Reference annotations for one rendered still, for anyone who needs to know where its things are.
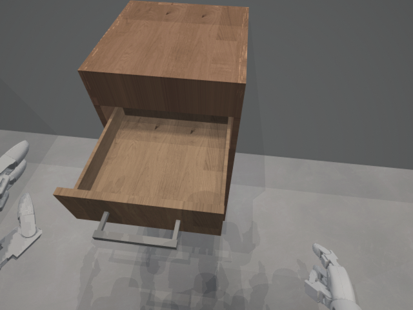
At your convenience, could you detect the handle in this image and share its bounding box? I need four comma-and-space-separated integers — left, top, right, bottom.
92, 211, 181, 250

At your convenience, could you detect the drawer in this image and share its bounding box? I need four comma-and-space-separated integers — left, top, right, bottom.
53, 107, 232, 236

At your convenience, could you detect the left robot hand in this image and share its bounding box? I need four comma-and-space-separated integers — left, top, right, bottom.
0, 140, 42, 270

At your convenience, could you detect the cabinet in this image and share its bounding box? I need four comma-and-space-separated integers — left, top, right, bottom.
77, 0, 249, 221

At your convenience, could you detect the right robot hand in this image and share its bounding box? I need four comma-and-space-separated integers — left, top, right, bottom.
305, 243, 356, 309

